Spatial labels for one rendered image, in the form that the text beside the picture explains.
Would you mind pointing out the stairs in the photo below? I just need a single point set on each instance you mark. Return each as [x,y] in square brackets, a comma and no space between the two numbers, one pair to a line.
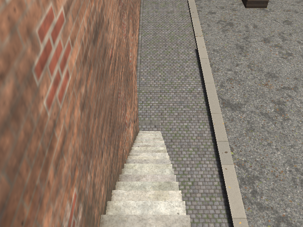
[147,194]

